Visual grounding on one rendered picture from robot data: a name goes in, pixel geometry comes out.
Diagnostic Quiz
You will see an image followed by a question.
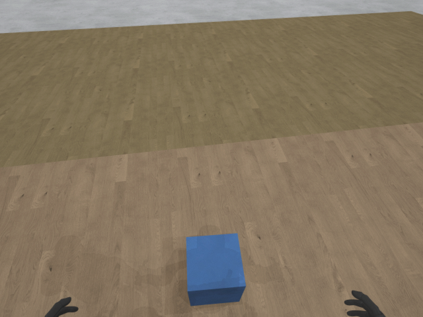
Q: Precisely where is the right robot hand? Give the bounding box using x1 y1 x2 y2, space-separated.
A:
344 291 385 317

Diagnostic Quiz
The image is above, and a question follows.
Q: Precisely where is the carton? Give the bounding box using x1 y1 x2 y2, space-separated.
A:
186 233 246 306

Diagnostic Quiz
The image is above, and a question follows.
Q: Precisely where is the left robot hand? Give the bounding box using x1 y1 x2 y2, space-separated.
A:
45 297 78 317

